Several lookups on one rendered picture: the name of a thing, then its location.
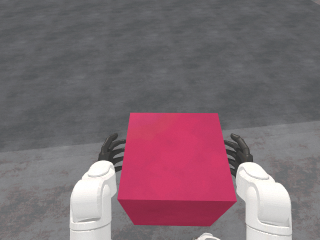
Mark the right robot hand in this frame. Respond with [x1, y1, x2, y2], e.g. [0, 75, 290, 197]
[224, 133, 253, 178]

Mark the left robot forearm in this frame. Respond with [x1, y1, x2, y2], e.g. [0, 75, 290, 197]
[69, 160, 117, 240]

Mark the carton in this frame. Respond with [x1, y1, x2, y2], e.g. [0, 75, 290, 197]
[117, 112, 237, 227]

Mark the right robot forearm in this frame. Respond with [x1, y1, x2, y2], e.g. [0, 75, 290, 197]
[235, 162, 292, 240]

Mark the robot right shin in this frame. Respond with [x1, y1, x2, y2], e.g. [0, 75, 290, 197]
[199, 233, 213, 238]

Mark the left robot hand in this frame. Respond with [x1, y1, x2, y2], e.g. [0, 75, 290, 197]
[97, 133, 126, 173]

